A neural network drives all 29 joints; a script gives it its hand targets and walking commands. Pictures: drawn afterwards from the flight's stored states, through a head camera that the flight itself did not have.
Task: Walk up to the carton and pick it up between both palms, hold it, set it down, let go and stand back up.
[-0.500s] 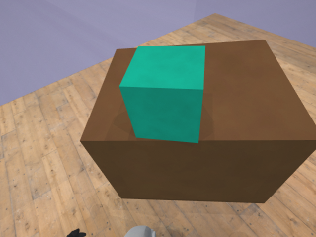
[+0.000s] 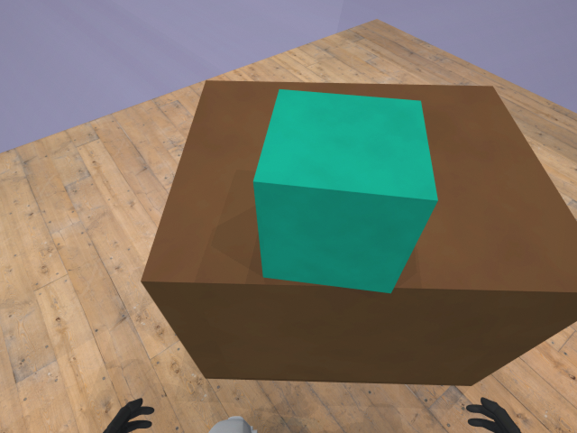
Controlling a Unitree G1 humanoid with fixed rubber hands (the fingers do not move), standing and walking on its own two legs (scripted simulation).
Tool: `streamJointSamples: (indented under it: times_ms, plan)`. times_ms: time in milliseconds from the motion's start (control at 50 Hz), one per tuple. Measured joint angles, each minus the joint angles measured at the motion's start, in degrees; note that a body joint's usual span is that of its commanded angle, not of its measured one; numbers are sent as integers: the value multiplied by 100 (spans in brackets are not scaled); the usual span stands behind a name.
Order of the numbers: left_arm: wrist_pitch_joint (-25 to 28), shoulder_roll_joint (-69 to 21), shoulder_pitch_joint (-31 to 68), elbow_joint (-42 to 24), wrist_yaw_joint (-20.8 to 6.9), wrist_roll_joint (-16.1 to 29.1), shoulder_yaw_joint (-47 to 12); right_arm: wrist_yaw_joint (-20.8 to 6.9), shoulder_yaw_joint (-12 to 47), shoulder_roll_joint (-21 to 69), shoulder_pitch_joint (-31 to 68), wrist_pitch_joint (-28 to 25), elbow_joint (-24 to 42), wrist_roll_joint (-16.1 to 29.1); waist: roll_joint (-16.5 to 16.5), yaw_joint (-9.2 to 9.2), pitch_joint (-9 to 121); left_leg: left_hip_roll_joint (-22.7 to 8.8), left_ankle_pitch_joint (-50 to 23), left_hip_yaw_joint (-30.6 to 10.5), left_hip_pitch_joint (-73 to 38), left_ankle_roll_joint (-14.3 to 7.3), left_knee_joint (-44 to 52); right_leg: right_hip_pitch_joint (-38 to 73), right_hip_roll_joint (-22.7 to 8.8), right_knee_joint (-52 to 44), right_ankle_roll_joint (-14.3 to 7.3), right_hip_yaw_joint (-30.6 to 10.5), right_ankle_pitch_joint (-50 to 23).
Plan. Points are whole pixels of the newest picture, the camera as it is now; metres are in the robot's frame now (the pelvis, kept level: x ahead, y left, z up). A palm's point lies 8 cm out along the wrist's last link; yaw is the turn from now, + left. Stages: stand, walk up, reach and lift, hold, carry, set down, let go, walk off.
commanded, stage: walk up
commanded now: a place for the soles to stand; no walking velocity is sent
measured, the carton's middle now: (336, 194) +0.48 -0.05 +0.03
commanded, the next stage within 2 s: none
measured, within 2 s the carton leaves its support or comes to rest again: neither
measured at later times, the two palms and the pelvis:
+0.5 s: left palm (115, 426) +0.15 +0.25 -0.07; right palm out of the picture +0.13 -0.28 -0.06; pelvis +0.01 -0.01 +0.01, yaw -1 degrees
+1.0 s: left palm out of the picture +0.12 +0.20 -0.10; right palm (527, 396) +0.20 -0.32 -0.08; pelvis +0.08 -0.07 +0.01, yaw +2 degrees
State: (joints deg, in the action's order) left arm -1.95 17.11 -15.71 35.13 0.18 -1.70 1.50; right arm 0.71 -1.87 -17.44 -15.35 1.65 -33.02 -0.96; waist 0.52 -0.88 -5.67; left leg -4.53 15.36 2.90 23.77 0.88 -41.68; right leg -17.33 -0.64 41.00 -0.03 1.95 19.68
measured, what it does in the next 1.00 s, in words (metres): walks ahead: left foot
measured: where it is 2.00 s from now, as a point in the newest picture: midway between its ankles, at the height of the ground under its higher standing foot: outside the picture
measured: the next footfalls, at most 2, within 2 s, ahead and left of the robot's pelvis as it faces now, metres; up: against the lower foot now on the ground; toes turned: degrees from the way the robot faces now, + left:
left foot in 0.98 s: +0.17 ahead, +0.04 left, +0.00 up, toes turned -5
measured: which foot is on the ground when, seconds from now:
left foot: down 0.00-0.70, up 0.72-0.96, down 0.98-1.00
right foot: down 0.00-1.00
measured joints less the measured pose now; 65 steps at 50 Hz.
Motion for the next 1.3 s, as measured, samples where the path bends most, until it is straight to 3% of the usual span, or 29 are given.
streamJointSamples:
  times_ms: [180,480,580,660,700,720,780,860,940,1000,1080,1140,1300]
  plan:
    - [26,44,252,10,-170,150,-55,-34,43,-41,-109,-116,-68,65,-155,33,241,103,-168,-14,-279,31,511,159,-28,-284,11,-56,99]
    - [25,29,330,95,-247,166,-112,-66,33,-79,-113,-150,-40,55,-34,59,316,77,-273,-25,-392,64,774,259,12,-540,-24,-59,-14]
    - [-64,71,-4,-15,-446,-95,59,75,-100,-41,-453,-210,-141,-188,46,161,452,-18,-41,49,-433,-85,683,-18,52,174,-175,-41,891]
    - [-71,114,-251,-67,-520,-105,192,163,-208,-87,-678,-208,-393,-278,109,86,377,-158,-18,86,-550,32,715,-293,-70,408,-166,-40,930]
    - [22,94,-367,-104,-531,-76,239,150,-250,-142,-768,-143,-507,-254,76,96,326,-244,240,20,-533,75,492,-108,-105,-169,-156,8,240]
    - [74,70,-418,-85,-508,-81,248,134,-264,-156,-793,-99,-551,-229,19,128,297,-278,707,-83,-438,18,163,-69,-50,-209,-132,80,-129]
    - [86,10,-542,105,-320,-94,171,130,-243,-59,-841,15,-555,-31,-24,258,346,108,1528,-524,19,-52,-924,26,-9,-178,-222,203,46]
    - [92,-104,-682,281,-137,-85,61,105,-153,44,-693,-73,-393,-18,-106,363,300,403,1192,-523,271,-53,-1108,364,8,-589,-254,341,26]
    - [101,-116,-675,297,-68,-43,-33,59,-57,196,-453,-170,-208,-70,-77,382,187,467,515,-236,-12,-40,-151,538,-19,-642,-262,466,127]
    - [82,-67,-577,275,-58,62,-115,42,-4,295,-230,-226,-110,-103,0,297,113,583,-273,-182,-421,-181,704,479,-101,-260,-225,554,434]
    - [33,-50,-388,152,-15,127,-201,19,82,343,4,-189,-121,-12,140,217,157,675,-59,-260,-327,-226,488,463,-109,-154,-68,393,579]
    - [76,-120,-277,114,-12,121,-238,-6,103,292,114,-127,-181,60,43,196,269,587,-46,-397,-349,-117,544,635,25,-506,-251,499,441]
    - [145,-51,-77,-56,-25,128,-222,-52,106,200,363,-124,-266,23,-50,139,250,610,-164,-508,-531,-125,819,892,31,-871,-230,621,312]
